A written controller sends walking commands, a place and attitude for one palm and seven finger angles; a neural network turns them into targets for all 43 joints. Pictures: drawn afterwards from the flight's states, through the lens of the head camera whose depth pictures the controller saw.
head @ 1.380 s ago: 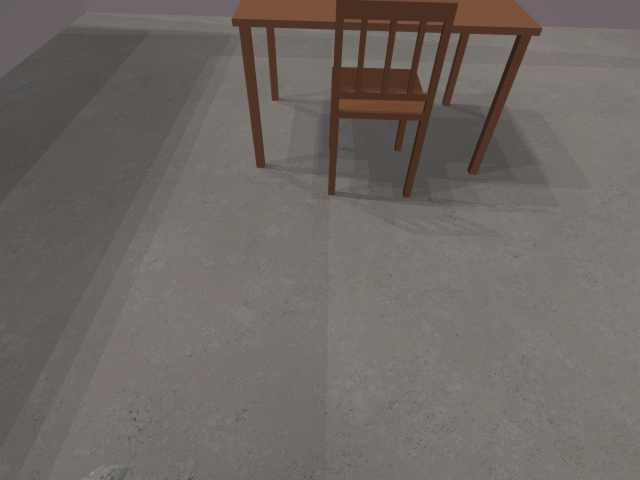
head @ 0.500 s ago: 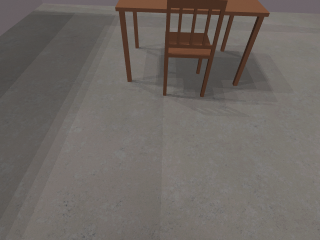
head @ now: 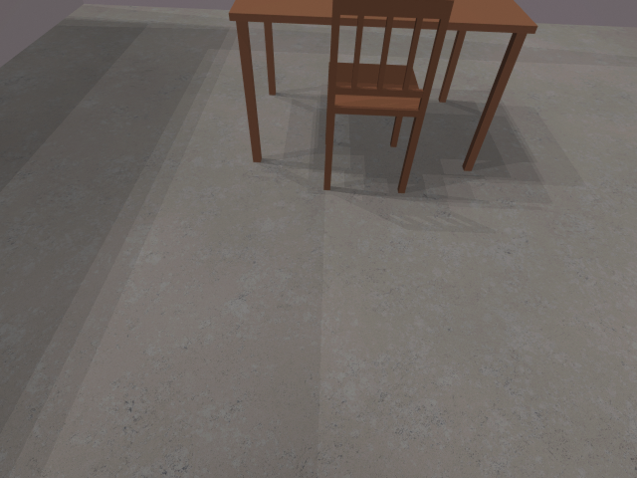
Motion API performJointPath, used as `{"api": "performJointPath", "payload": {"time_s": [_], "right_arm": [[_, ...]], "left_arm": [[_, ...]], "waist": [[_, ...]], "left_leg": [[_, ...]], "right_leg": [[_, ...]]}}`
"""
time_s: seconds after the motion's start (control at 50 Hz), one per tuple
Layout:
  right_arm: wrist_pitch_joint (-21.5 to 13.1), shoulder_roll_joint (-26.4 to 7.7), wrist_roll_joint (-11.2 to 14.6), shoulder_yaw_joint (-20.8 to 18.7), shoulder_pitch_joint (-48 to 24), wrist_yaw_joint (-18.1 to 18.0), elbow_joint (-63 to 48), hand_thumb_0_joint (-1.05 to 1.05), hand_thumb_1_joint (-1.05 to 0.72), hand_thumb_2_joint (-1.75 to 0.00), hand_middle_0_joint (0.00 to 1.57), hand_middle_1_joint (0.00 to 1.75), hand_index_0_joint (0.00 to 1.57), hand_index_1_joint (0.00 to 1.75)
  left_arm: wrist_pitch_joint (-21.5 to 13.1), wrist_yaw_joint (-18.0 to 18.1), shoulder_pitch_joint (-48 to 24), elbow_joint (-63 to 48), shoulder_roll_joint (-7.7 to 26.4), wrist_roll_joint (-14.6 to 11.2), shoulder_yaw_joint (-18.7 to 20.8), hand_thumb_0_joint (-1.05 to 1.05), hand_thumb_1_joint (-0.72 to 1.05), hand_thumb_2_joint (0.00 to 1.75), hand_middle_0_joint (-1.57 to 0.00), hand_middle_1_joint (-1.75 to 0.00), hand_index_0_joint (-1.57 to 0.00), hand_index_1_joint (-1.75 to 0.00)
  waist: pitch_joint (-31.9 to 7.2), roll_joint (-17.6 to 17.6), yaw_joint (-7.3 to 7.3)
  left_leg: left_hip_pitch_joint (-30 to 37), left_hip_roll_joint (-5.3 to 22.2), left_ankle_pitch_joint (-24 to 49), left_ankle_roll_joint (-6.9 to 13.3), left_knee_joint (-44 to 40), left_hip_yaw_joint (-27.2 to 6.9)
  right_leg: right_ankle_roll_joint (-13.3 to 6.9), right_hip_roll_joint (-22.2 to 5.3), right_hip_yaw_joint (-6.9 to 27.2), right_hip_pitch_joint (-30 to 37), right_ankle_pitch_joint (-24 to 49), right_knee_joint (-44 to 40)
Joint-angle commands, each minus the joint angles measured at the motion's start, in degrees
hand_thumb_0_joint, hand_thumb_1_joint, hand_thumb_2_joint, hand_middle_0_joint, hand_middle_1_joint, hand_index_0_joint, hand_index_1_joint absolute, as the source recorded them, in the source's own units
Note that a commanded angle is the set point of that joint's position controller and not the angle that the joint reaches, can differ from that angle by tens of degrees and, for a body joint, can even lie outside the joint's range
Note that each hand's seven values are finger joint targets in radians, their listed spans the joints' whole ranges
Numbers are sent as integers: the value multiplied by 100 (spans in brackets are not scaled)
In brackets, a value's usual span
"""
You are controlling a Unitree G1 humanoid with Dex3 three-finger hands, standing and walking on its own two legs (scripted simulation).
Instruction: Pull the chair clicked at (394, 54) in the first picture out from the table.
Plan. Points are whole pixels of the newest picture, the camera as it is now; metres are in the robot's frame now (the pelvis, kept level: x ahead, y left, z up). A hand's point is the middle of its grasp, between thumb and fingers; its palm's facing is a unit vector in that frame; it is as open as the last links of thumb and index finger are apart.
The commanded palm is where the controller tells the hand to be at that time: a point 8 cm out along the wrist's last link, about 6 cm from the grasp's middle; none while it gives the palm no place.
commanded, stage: look at it before walking up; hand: left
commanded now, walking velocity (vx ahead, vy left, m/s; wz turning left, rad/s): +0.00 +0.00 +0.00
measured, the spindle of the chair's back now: (384, 54) +1.51 -0.16 -0.12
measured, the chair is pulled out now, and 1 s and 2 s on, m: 0.00 0.00 0.00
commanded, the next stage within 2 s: walk to a spot facing it in 0.06 s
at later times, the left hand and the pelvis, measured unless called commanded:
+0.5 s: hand out of the picture +0.07 +0.18 -0.19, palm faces -0.11 -0.97 -0.23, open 7.4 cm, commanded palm none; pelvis +0.04 -0.03 -0.02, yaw -8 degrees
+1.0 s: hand (211, 421) +0.24 +0.19 -0.21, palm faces -0.25 -0.95 -0.18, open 7.4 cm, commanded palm none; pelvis +0.24 +0.00 -0.03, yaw -21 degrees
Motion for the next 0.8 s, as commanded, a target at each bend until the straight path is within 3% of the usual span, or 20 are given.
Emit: {"api": "performJointPath", "payload": {"time_s": [0.0,0.14,0.16,0.2,0.24,0.3,0.34,0.36,0.4,0.42,0.44,0.46,0.48,0.5,0.52,0.54,0.6,0.66,0.72,0.78], "right_arm": [[-126,-1210,6,-202,-277,-57,-370,0,-90,-90,20,30,20,30],[-132,-1209,7,-197,-260,-61,-349,0,-90,-90,20,30,20,30],[-101,-878,-17,-117,-124,-57,-262,0,-90,-90,20,30,20,30],[-6,-532,-53,-63,232,-49,-212,0,-90,-90,20,30,20,30],[38,-633,-79,-136,328,-47,-311,0,-90,-90,20,30,20,30],[24,-871,-81,-298,550,-58,-506,0,-90,-90,20,30,20,30],[-66,-968,-64,-402,780,-83,-580,0,-90,-90,20,30,20,30],[-107,-922,-69,-428,855,-85,-606,0,-90,-90,20,30,20,30],[-138,-795,-78,-437,734,-85,-677,0,-90,-90,20,30,20,30],[-134,-712,-86,-419,572,-87,-711,0,-90,-90,20,30,20,30],[-129,-519,-70,-388,391,-66,-810,0,-90,-90,20,30,20,30],[-165,40,-3,-264,239,-12,-1128,0,-90,-90,20,30,20,30],[-231,-255,-51,-294,-307,-14,-1349,0,-90,-90,20,30,20,30],[-262,-129,-36,-317,-565,-2,-1372,0,-90,-90,20,30,20,30],[-265,-61,-59,-315,-418,5,-1316,0,-90,-90,20,30,20,30],[-251,5,-84,-322,-271,29,-1222,0,-90,-90,20,30,20,30],[-159,235,-79,-354,17,77,-1118,0,-90,-90,20,30,20,30],[-118,349,-64,-372,-50,124,-1234,0,-90,-90,20,30,20,30],[-162,442,-50,-360,-417,167,-1426,0,-90,-90,20,30,20,30],[-222,524,-32,-321,-727,183,-1583,0,-90,-90,20,30,20,30]], "left_arm": [[-128,81,-183,-347,1158,-28,224,0,90,90,-20,-30,-20,-30],[-132,85,-186,-331,1163,-28,222,0,90,90,-20,-30,-20,-30],[-87,96,-20,-255,814,-39,156,0,90,90,-20,-30,-20,-30],[49,79,283,-204,472,-9,101,0,90,90,-20,-30,-20,-30],[129,-4,335,-345,497,28,166,0,90,90,-20,-30,-20,-30],[124,-100,522,-625,412,51,262,0,90,90,-20,-30,-20,-30],[57,-149,484,-816,161,47,302,0,90,90,-20,-30,-20,-30],[28,-172,404,-917,77,45,320,0,90,90,-20,-30,-20,-30],[-21,-213,610,-938,-9,36,370,0,90,90,-20,-30,-20,-30],[-42,-223,1070,-805,-102,53,402,0,90,90,-20,-30,-20,-30],[-100,-199,1844,-573,70,69,466,0,90,90,-20,-30,-20,-30],[-207,-84,2576,-386,834,111,638,0,90,90,-20,-30,-20,-30],[-239,22,2921,-352,753,-33,591,0,90,90,-20,-30,-20,-30],[-250,58,2714,-361,613,-11,557,0,90,90,-20,-30,-20,-30],[-261,69,2385,-464,402,19,507,0,90,90,-20,-30,-20,-30],[-286,74,2149,-518,241,40,460,0,90,90,-20,-30,-20,-30],[-370,81,2026,-512,61,54,429,0,90,90,-20,-30,-20,-30],[-411,95,2133,-443,-42,45,426,0,90,90,-20,-30,-20,-30],[-412,127,2247,-360,-68,61,438,0,90,90,-20,-30,-20,-30],[-377,149,2241,-330,-62,76,450,0,90,90,-20,-30,-20,-30]], "waist": [[-423,32,4],[-458,40,-6],[-575,21,-2],[-421,55,-19],[75,182,-25],[471,547,-65],[433,1003,-130],[407,1044,-151],[305,870,10],[205,738,243],[12,9,592],[-135,-2293,783],[60,-1528,928],[341,-883,786],[461,-453,558],[395,-188,374],[276,-304,128],[275,-506,100],[242,-606,223],[320,-780,290]], "left_leg": [[134,654,952,207,-307,-553],[166,673,1089,200,-322,-538],[263,683,928,146,-267,-433],[219,666,-109,97,-117,-284],[-170,752,-1372,188,-263,-366],[-183,1207,-2436,497,-533,-891],[116,1864,-1962,910,-741,-1363],[281,1998,-1353,1037,-682,-1285],[-70,1933,-537,913,-158,-697],[-568,1667,-448,676,491,-215],[-1381,1150,-714,309,1889,395],[-3331,224,-2091,-127,4038,1129],[-3606,375,-2053,-51,4452,242],[-3796,514,-1749,-56,4798,127],[-3768,697,-1319,-93,4785,24],[-3589,755,-1017,-155,4641,64],[-3203,719,-499,-291,4198,267],[-3261,660,7,-329,3866,339],[-3242,587,163,-295,3180,438],[-2717,428,133,-192,2288,583]], "right_leg": [[-192,-670,549,43,858,-358],[-187,-685,517,125,1016,-346],[-148,-667,520,129,877,-331],[-149,-511,618,-213,-214,-203],[-203,-313,691,-713,-1301,-70],[-225,56,487,-1515,-1685,778],[-133,185,-65,-1909,-1359,1880],[-99,28,-119,-2080,-1546,2073],[-96,-122,-244,-1474,-1507,1774],[-133,-38,-407,-636,-1054,1234],[-268,-191,69,455,-786,350],[-910,-1882,3007,1551,-792,-790],[-1255,-2106,3766,1183,-281,-1106],[-1451,-2094,3670,989,-2,-1028],[-1518,-1967,3198,805,-43,-935],[-1434,-1771,2703,688,228,-872],[-1222,-1379,1829,379,1067,-878],[-1112,-1152,1515,341,1281,-950],[-1052,-1039,1394,602,1608,-854],[-920,-969,1306,567,2078,-691]]}}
